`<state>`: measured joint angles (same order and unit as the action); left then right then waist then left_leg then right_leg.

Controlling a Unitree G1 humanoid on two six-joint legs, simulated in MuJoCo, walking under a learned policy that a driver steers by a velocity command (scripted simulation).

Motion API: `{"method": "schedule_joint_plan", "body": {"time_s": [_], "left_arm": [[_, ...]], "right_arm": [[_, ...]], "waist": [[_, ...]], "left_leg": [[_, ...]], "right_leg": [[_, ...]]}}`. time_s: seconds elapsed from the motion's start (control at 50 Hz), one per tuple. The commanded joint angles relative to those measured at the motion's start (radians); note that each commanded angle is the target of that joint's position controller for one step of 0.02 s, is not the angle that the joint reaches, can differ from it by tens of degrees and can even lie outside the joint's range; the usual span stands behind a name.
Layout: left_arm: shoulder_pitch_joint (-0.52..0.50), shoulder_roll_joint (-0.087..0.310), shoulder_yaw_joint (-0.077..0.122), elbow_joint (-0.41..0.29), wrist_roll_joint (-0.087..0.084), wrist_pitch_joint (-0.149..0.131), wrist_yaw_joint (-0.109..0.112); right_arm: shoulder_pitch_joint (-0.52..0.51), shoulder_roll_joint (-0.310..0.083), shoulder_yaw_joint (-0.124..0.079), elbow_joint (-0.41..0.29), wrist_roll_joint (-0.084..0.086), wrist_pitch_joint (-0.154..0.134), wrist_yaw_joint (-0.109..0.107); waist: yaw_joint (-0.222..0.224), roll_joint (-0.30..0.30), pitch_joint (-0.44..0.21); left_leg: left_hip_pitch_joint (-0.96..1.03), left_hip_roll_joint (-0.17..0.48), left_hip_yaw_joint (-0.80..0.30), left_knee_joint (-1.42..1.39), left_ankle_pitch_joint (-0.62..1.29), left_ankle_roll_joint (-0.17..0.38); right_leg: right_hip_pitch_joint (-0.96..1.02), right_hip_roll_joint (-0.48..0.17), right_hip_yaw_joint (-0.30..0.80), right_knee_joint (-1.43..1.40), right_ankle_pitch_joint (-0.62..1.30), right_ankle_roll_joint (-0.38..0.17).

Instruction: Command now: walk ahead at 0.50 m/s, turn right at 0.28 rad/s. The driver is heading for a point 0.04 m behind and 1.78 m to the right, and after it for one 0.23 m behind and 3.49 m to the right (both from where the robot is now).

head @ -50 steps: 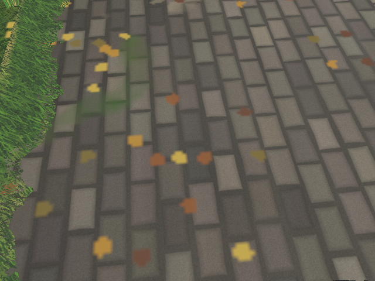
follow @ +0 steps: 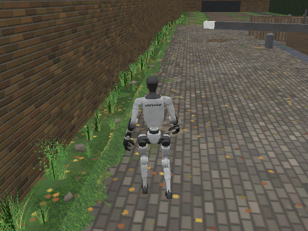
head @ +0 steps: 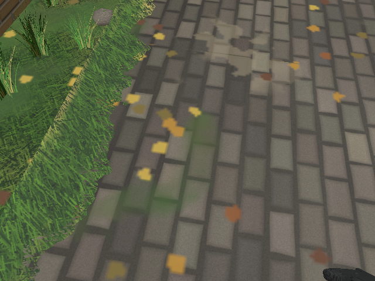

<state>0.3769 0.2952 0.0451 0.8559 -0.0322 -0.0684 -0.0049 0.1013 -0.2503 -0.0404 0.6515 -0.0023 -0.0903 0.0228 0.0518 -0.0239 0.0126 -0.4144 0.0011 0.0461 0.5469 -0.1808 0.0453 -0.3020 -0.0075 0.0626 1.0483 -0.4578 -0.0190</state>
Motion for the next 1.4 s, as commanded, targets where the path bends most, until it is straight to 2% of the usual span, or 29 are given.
{"method": "schedule_joint_plan", "body": {"time_s": [0.02,0.06,0.12,0.24,0.36,0.4,0.44,0.46,0.48,0.5,0.52,0.54,0.56,0.58,0.66,0.76,0.86,0.92,0.94,0.96,0.98,1.0,1.02,1.04,1.08,1.18,1.3,1.36,1.4], "left_arm": [[-0.079,0.116,0.032,-0.104,0.005,-0.018,0.006],[-0.045,0.079,0.033,-0.093,0.002,0.008,0.004],[-0.07,0.048,0.033,-0.107,0.005,0.029,0.005],[-0.232,0.021,0.022,-0.162,0.012,0.024,-0.021],[-0.389,0.014,0.014,-0.258,0.009,0.022,-0.058],[-0.357,0.04,0.029,-0.272,0.01,0.027,-0.064],[-0.169,0.105,0.067,-0.238,0.007,0.032,-0.058],[-0.001,0.171,0.102,-0.195,0.009,0.038,-0.041],[0.05,0.289,0.126,-0.182,0.006,0.042,-0.021],[0.056,0.277,0.112,-0.216,0.011,0.025,-0.026],[0.043,0.2,0.09,-0.207,0.019,0.014,-0.031],[-0.009,0.168,0.08,-0.206,0.016,0.007,-0.031],[-0.084,0.136,0.069,-0.218,0.012,0.006,-0.029],[-0.135,0.105,0.059,-0.236,0.02,0.006,-0.025],[-0.143,0.128,0.064,-0.24,0.023,-0.001,-0.005],[-0.071,0.149,0.07,-0.212,0.012,0.011,0.016],[-0.022,0.147,0.072,-0.188,0.004,0.022,0.023],[-0.052,0.114,0.063,-0.2,0.011,0.029,0.024],[-0.053,0.055,0.041,-0.214,0.02,0.026,0.019],[0.071,-0.009,0.022,-0.243,0.0,0.017,0.02],[0.092,0.069,0.029,-0.235,-0.012,0.014,0.022],[0.006,0.142,0.049,-0.231,-0.01,0.019,0.022],[-0.061,0.147,0.053,-0.242,0.003,0.026,0.023],[-0.098,0.136,0.055,-0.253,0.013,0.027,0.02],[-0.091,0.102,0.055,-0.257,0.004,0.037,0.01],[-0.153,0.052,0.042,-0.287,0.009,0.051,0.005],[-0.316,0.021,0.026,-0.322,0.009,0.035,-0.032],[-0.376,0.026,0.026,-0.352,0.004,0.035,-0.049],[-0.363,0.051,0.038,-0.363,0.009,0.038,-0.056]], "right_arm": [[0.166,-0.109,-0.039,0.01,-0.002,-0.006,-0.002],[0.124,-0.091,-0.038,0.024,-0.01,-0.022,0.001],[0.126,-0.113,-0.05,0.058,-0.014,-0.038,-0.007],[0.162,-0.152,-0.061,0.107,-0.009,-0.024,-0.029],[0.244,-0.193,-0.074,0.159,0.014,0.016,-0.037],[0.225,-0.224,-0.081,0.155,0.019,0.03,-0.043],[0.199,-0.248,-0.086,0.148,0.025,0.045,-0.052],[0.19,-0.236,-0.078,0.139,0.025,0.042,-0.057],[0.27,-0.103,-0.037,0.092,-0.019,0.023,-0.046],[0.248,-0.098,-0.02,0.064,-0.003,-0.022,-0.03],[0.114,-0.173,-0.042,0.036,0.04,-0.047,-0.017],[0.079,-0.164,-0.036,0.021,0.045,-0.059,-0.016],[0.085,-0.158,-0.038,0.036,0.022,-0.059,-0.024],[0.102,-0.171,-0.047,0.044,0.003,-0.049,-0.028],[0.106,-0.129,-0.042,0.036,-0.015,-0.007,-0.03],[-0.092,-0.087,-0.019,-0.012,-0.006,-0.012,-0.02],[-0.141,-0.144,-0.038,-0.036,0.012,-0.033,0.002],[0.016,-0.18,-0.064,0.001,0.008,-0.047,-0.003],[0.145,-0.223,-0.078,0.014,-0.01,-0.052,-0.011],[0.261,-0.315,-0.1,0.039,-0.029,-0.041,-0.014],[0.272,-0.256,-0.089,0.048,-0.004,-0.035,-0.005],[0.223,-0.181,-0.069,0.033,0.003,-0.029,-0.008],[0.175,-0.155,-0.058,0.027,-0.002,-0.02,-0.011],[0.138,-0.131,-0.049,0.033,-0.007,-0.015,-0.013],[0.113,-0.11,-0.042,0.045,-0.012,-0.018,-0.017],[0.138,-0.159,-0.059,0.091,-0.006,-0.029,-0.02],[0.175,-0.201,-0.065,0.13,0.003,-0.006,-0.029],[0.207,-0.227,-0.072,0.151,0.017,0.01,-0.028],[0.2,-0.253,-0.08,0.155,0.028,0.022,-0.031]], "waist": [[-0.099,0.124,-0.07],[-0.054,0.141,-0.041],[-0.037,0.097,-0.009],[-0.086,0.069,0.043],[-0.132,0.066,0.089],[-0.092,0.104,0.039],[0.023,0.124,-0.074],[0.109,0.083,-0.159],[0.041,-0.177,-0.243],[0.038,-0.169,-0.414],[0.083,-0.065,-0.312],[0.047,-0.035,-0.19],[-0.005,0.026,-0.116],[-0.043,0.011,-0.082],[-0.079,-0.011,-0.052],[-0.002,-0.058,-0.018],[0.006,-0.085,-0.017],[-0.083,-0.109,-0.066],[-0.142,-0.036,-0.181],[-0.109,0.26,-0.323],[-0.112,0.32,-0.309],[-0.135,0.203,-0.176],[-0.127,0.131,-0.098],[-0.11,0.11,-0.039],[-0.076,0.153,-0.01],[-0.076,0.106,0.008],[-0.134,0.084,0.05],[-0.144,0.085,0.078],[-0.112,0.105,0.057]], "left_leg": [[0.412,0.293,-0.364,-0.304,-0.03,0.162],[0.302,0.257,-0.247,-0.367,0.068,0.148],[0.274,0.257,-0.127,-0.402,0.222,0.152],[0.327,0.236,0.051,-0.42,0.28,0.119],[0.511,0.292,0.122,-0.339,0.417,0.096],[0.537,0.291,0.154,-0.225,0.737,0.074],[0.498,0.266,0.183,0.051,0.96,0.045],[0.332,0.225,0.194,0.299,0.811,0.005],[-0.108,0.087,0.172,0.674,-0.031,-0.056],[-0.316,-0.05,-0.075,0.871,-0.434,-0.069],[-0.418,0.012,-0.148,0.881,-0.347,-0.046],[-0.42,0.053,-0.136,0.801,-0.255,-0.029],[-0.359,0.093,-0.13,0.713,-0.196,-0.034],[-0.282,0.118,-0.131,0.647,-0.156,-0.044],[-0.192,0.11,-0.1,0.492,-0.058,-0.101],[-0.129,0.039,-0.09,0.108,0.231,-0.12],[-0.063,0.01,-0.134,-0.037,0.195,-0.088],[0.153,0.008,-0.109,-0.101,0.116,-0.029],[0.381,0.135,-0.22,-0.089,0.074,0.029],[0.731,0.37,-0.642,-0.162,-0.129,0.185],[0.747,0.432,-0.872,-0.245,-0.386,0.217],[0.633,0.391,-0.736,-0.266,-0.42,0.173],[0.516,0.348,-0.583,-0.267,-0.301,0.138],[0.412,0.303,-0.472,-0.288,-0.177,0.127],[0.309,0.251,-0.326,-0.334,-0.05,0.11],[0.322,0.268,-0.153,-0.39,0.151,0.146],[0.379,0.249,0.035,-0.388,0.238,0.108],[0.452,0.278,0.075,-0.364,0.296,0.094],[0.494,0.286,0.113,-0.28,0.553,0.075]], "right_leg": [[-0.438,-0.098,0.046,0.149,0.124,-0.001],[-0.349,-0.122,0.048,0.116,0.194,0.009],[-0.383,-0.121,0.063,0.071,0.282,0.025],[-0.401,-0.104,0.006,-0.232,0.531,0.018],[-0.435,-0.077,-0.094,-0.392,0.415,-0.037],[-0.325,-0.018,-0.155,-0.402,0.314,-0.074],[-0.062,0.064,-0.194,-0.441,0.271,-0.128],[0.225,0.066,-0.131,-0.508,0.334,-0.172],[0.604,-0.197,0.319,-0.512,0.347,-0.311],[0.747,-0.345,0.789,-0.699,0.19,-0.449],[0.687,-0.313,0.663,-0.747,0.206,-0.375],[0.538,-0.272,0.519,-0.749,0.267,-0.335],[0.381,-0.225,0.407,-0.754,0.359,-0.298],[0.263,-0.191,0.334,-0.774,0.446,-0.283],[0.076,-0.134,0.225,-0.824,0.589,-0.283],[0.03,-0.07,0.174,-0.801,0.438,-0.213],[0.127,-0.129,0.315,-0.703,0.324,-0.186],[0.124,-0.089,0.338,-0.554,0.376,-0.137],[0.037,-0.03,0.27,-0.32,0.317,-0.1],[-0.3,0.117,0.122,0.026,-0.022,-0.024],[-0.474,0.06,0.124,0.206,-0.134,-0.008],[-0.518,0.015,0.127,0.269,-0.042,-0.001],[-0.498,-0.02,0.088,0.266,0.033,0.004],[-0.471,-0.047,0.081,0.219,0.087,0.006],[-0.394,-0.088,0.066,0.159,0.143,0.006],[-0.451,-0.109,0.047,0.019,0.264,0.029],[-0.397,-0.091,-0.043,-0.286,0.482,0.013],[-0.383,-0.076,-0.083,-0.373,0.428,-0.016],[-0.31,-0.033,-0.128,-0.408,0.333,-0.054]]}}
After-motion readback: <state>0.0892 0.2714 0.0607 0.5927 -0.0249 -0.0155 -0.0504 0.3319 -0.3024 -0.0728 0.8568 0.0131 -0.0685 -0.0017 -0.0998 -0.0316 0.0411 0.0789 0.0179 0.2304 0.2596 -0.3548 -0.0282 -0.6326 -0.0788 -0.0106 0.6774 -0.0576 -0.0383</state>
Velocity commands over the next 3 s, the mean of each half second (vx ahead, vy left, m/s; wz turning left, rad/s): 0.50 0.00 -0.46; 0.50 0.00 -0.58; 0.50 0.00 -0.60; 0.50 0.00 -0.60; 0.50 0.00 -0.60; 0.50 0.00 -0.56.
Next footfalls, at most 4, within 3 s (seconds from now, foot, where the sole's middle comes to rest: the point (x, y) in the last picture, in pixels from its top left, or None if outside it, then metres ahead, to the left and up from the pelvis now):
0.46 right None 0.37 -0.17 -0.77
0.94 left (220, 220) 0.70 -0.08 -0.77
1.46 right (320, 219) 0.74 -0.47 -0.77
1.96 left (338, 155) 1.06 -0.61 -0.77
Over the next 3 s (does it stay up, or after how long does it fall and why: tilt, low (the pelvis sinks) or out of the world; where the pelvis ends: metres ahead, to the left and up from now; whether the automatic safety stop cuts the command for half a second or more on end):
stays up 0.96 -1.07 -0.01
